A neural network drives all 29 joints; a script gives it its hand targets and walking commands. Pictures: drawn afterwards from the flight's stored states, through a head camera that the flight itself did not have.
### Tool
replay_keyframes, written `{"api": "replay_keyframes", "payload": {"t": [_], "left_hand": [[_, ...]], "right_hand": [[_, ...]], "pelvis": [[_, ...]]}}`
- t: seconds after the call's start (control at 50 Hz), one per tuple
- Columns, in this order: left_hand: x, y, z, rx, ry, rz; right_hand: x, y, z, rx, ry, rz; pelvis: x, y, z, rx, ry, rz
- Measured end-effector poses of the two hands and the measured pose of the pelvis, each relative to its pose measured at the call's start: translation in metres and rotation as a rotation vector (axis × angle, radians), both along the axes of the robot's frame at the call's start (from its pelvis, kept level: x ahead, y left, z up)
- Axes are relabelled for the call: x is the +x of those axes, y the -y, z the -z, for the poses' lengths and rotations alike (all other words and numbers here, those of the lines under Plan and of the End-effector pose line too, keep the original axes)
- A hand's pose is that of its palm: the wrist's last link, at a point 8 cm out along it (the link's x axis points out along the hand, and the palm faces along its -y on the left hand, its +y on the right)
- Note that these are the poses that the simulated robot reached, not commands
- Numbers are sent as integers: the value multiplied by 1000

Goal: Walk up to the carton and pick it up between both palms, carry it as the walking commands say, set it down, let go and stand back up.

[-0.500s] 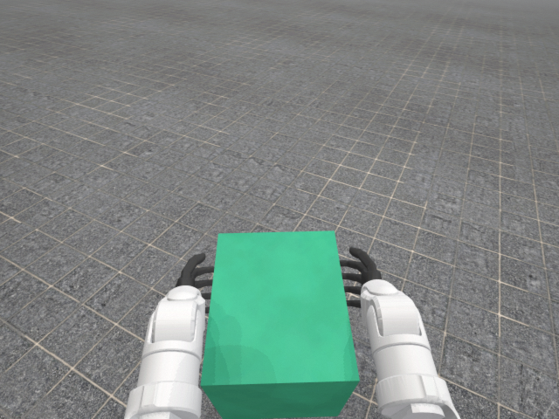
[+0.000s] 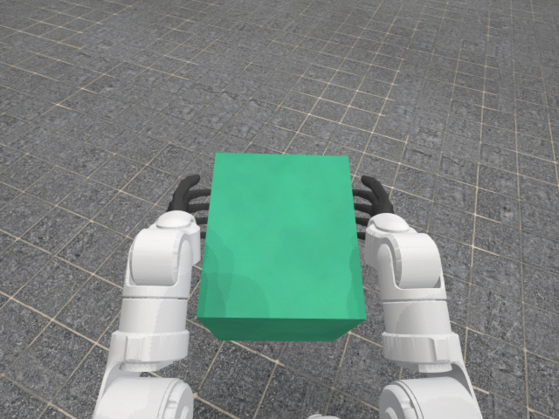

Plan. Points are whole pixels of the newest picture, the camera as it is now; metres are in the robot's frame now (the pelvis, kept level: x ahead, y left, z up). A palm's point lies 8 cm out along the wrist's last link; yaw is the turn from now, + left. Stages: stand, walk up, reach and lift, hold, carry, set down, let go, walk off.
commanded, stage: carry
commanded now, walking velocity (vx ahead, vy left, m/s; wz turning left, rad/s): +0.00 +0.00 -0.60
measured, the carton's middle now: (279, 254) +0.35 +0.00 +0.02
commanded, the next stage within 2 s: none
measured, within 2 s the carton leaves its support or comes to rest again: neither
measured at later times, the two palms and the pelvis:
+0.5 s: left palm (283, 203) +0.38 +0.00 +0.11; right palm (479, 265) +0.28 -0.25 +0.10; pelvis -0.04 +0.00 +0.01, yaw -15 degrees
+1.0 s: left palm (338, 222) +0.35 -0.08 +0.10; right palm (544, 319) +0.21 -0.31 +0.09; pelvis -0.05 -0.01 +0.01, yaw -28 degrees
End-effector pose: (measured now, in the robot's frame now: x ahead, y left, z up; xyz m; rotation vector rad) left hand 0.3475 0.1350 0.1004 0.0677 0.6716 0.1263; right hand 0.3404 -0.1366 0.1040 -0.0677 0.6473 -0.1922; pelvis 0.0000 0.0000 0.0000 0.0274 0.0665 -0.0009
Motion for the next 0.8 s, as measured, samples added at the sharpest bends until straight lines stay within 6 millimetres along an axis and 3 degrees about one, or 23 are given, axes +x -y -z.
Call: {"api": "replay_keyframes", "payload": {"t": [0.1, 0.2, 0.26, 0.34, 0.46, 0.58, 0.68, 0.8], "left_hand": [[6, 12, -14, 22, -61, 41], [22, 43, -32, 56, -52, 74], [25, 70, -27, 53, -97, 103], [19, 102, -10, 52, -200, 160], [27, 135, -13, 15, -143, 226], [27, 140, 5, -56, -125, 267], [18, 126, 22, -66, -149, 277], [23, 131, 5, -25, -111, 291]], "right_hand": [[-5, 12, -9, 11, -61, 35], [0, 40, -17, 9, -59, 54], [-8, 64, -9, 8, -124, 100], [-35, 92, 7, 22, -246, 195], [-55, 116, 7, 81, -183, 351], [-70, 115, 7, 53, -149, 455], [-78, 100, 13, 13, -172, 466], [-80, 102, 13, 68, -133, 484]], "pelvis": [[-4, 5, -4, -35, -12, 61], [-15, 21, 7, -39, -17, 113], [-20, 27, 3, -21, -27, 121], [-23, 28, -8, 20, -38, 155], [-35, 11, -9, 13, -59, 231], [-39, -7, -4, -4, -84, 297], [-44, -13, -3, -26, -61, 352], [-45, -8, -6, -62, -63, 411]]}}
